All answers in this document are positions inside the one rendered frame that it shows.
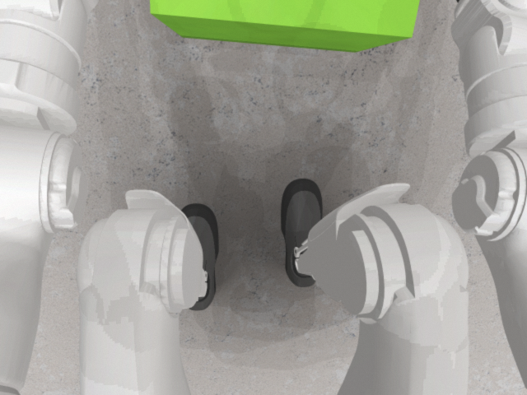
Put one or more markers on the robot right forearm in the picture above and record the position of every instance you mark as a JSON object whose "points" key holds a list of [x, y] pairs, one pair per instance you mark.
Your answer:
{"points": [[492, 39]]}

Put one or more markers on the robot left forearm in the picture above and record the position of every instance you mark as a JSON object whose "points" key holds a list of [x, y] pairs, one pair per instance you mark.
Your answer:
{"points": [[41, 50]]}

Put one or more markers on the robot right thigh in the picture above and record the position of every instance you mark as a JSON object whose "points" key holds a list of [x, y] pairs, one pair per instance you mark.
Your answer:
{"points": [[394, 268]]}

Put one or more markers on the robot left upper arm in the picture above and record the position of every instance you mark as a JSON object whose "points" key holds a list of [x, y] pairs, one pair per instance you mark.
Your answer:
{"points": [[43, 189]]}

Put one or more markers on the carton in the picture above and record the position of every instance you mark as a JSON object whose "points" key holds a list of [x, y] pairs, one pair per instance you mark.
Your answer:
{"points": [[338, 25]]}

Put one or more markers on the robot left shin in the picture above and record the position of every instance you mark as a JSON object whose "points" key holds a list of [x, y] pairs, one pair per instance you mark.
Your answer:
{"points": [[135, 199]]}

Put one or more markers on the robot right upper arm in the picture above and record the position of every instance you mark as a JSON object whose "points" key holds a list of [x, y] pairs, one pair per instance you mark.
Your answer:
{"points": [[490, 202]]}

